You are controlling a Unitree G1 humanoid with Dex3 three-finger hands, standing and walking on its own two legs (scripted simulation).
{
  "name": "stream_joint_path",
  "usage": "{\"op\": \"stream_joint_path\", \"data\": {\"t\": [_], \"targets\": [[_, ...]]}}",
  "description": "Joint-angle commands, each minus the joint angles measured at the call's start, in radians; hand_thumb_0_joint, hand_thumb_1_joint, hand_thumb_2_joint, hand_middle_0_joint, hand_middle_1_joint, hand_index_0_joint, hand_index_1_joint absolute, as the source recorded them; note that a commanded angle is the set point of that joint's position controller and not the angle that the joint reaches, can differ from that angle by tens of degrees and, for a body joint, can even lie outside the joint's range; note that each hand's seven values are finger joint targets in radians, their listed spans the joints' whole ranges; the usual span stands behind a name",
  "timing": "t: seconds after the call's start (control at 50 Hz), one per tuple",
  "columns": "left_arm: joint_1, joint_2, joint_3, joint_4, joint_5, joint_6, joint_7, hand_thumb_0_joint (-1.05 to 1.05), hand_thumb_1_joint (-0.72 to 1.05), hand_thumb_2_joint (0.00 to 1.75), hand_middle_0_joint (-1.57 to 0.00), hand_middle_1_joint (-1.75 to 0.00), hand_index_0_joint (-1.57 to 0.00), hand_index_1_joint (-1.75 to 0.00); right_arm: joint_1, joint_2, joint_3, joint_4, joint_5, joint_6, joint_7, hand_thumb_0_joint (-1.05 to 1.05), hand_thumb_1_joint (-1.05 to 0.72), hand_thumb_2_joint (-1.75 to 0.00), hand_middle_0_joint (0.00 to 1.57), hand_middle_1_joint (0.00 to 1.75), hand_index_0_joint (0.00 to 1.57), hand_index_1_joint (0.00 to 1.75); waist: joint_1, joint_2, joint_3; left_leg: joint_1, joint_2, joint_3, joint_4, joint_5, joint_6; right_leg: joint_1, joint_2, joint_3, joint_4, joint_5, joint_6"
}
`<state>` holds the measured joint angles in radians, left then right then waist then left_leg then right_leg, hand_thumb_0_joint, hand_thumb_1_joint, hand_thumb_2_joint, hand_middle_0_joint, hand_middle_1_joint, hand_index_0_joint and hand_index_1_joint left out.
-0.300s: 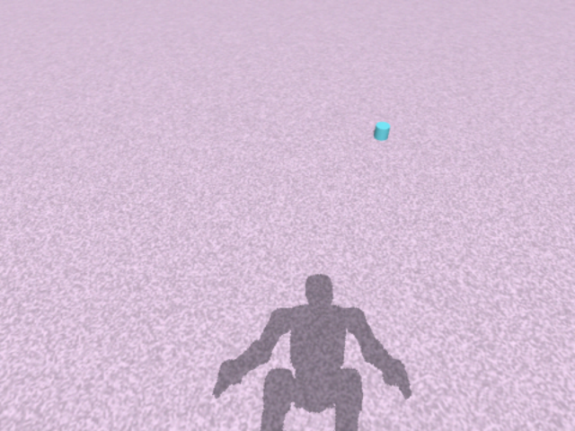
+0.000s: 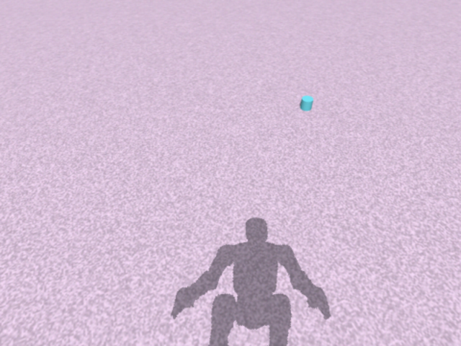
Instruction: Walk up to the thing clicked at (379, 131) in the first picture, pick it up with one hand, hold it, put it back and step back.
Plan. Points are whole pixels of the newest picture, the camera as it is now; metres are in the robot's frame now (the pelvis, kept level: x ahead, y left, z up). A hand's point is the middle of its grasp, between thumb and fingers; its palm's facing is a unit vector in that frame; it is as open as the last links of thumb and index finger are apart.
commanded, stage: stand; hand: left
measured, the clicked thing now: (306, 103) +1.94 -0.52 -0.74
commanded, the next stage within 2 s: walk up in 0.82 s
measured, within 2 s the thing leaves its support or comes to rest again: neither
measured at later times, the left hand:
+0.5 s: hand out of the picture +0.08 +0.25 -0.16, palm faces -0.03 -0.94 -0.34, open 7.3 cm
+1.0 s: hand out of the picture +0.12 +0.26 -0.14, palm faces -0.21 -0.90 -0.38, open 7.3 cm
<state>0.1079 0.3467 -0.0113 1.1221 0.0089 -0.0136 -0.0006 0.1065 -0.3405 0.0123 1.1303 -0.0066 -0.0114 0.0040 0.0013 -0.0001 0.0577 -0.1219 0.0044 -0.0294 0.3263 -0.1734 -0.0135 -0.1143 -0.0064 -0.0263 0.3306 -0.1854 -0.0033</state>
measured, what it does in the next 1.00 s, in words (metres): stands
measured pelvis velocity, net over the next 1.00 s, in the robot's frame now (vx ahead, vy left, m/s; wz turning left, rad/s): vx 0.03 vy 0.00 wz -0.18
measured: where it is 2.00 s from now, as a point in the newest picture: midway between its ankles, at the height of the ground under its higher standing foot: (279, 280)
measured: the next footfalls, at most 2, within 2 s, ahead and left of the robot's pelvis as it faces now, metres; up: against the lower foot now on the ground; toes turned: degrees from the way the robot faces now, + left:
right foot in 1.18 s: +0.15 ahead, -0.23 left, +0.00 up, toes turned -29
left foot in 1.64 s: +0.61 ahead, -0.09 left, +0.00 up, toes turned -38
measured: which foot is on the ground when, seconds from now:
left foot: down 0.00-1.00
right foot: down 0.00-0.90, up 0.92-1.00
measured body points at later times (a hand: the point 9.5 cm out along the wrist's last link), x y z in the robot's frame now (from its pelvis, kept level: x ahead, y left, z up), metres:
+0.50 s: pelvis +0.01 +0.00 +0.00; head +0.02 +0.00 +0.45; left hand +0.08 +0.30 -0.13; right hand +0.09 -0.30 -0.13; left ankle +0.00 +0.13 -0.75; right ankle +0.00 -0.12 -0.75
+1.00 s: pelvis +0.03 +0.00 -0.01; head +0.03 -0.03 +0.44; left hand +0.14 +0.31 -0.12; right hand +0.08 -0.34 -0.13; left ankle +0.00 +0.13 -0.75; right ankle +0.02 -0.12 -0.71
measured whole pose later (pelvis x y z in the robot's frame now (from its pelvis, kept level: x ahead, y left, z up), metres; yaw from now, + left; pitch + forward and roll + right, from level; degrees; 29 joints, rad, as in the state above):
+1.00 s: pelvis +0.03 +0.00 -0.01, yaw -11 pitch +0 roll +1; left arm 0.21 0.39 0.05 1.07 0.02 0.02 -0.08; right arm 0.13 -0.43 -0.08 0.95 -0.04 -0.07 0.07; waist -0.02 0.04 0.01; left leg -0.11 0.04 0.15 0.39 -0.28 0.00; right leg -0.42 -0.05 -0.01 0.82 -0.40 -0.02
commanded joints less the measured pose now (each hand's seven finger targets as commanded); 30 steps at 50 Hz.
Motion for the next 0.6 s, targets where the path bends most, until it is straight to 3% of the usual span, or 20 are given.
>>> {"op": "stream_joint_path", "data": {"t": [0.0, 0.14, 0.58], "targets": [[-0.034, 0.206, 0.042, -0.057, -0.002, -0.024, 0.010, 0.00, 0.90, 0.90, -0.20, -0.30, -0.20, -0.30, -0.031, -0.213, -0.043, -0.062, 0.000, -0.020, -0.012, 0.00, -0.90, -0.90, 0.20, 0.30, 0.20, 0.30, -0.002, 0.007, -0.090, 0.000, 0.116, -0.079, -0.042, 0.120, 0.035, 0.024, -0.128, 0.101, -0.061, 0.116, -0.025], [-0.033, 0.210, 0.044, -0.057, -0.002, -0.024, 0.011, 0.00, 0.90, 0.90, -0.20, -0.30, -0.20, -0.30, -0.032, -0.214, -0.044, -0.062, 0.000, -0.022, -0.014, 0.00, -0.90, -0.90, 0.20, 0.30, 0.20, 0.30, -0.001, 0.010, -0.101, 0.016, 0.120, -0.077, -0.038, 0.175, 0.035, 0.040, -0.129, 0.095, -0.051, 0.169, -0.026], [-0.031, 0.211, 0.047, -0.056, 0.000, -0.019, 0.009, 0.00, 0.90, 0.90, -0.20, -0.30, -0.20, -0.30, -0.038, -0.219, -0.045, -0.066, 0.000, -0.022, -0.016, 0.00, -0.90, -0.90, 0.20, 0.30, 0.20, 0.30, 0.004, -0.002, -0.085, 0.022, 0.122, -0.080, -0.053, 0.153, 0.032, 0.033, -0.129, 0.095, -0.060, 0.132, -0.025]]}}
